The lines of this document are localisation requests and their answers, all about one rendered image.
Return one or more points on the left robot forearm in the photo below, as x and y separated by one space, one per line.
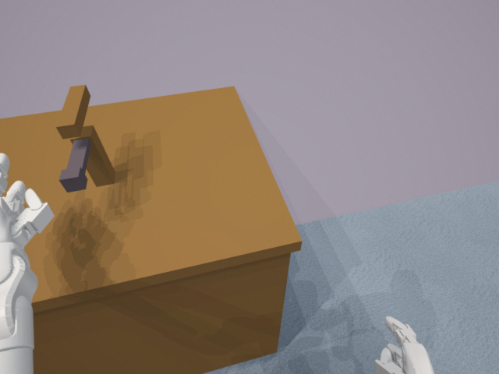
18 284

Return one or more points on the right robot hand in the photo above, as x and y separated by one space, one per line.
411 359

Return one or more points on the left robot hand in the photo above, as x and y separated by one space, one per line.
17 224

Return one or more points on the tap lever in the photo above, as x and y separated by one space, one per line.
73 178

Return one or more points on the counter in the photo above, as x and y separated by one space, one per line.
174 259

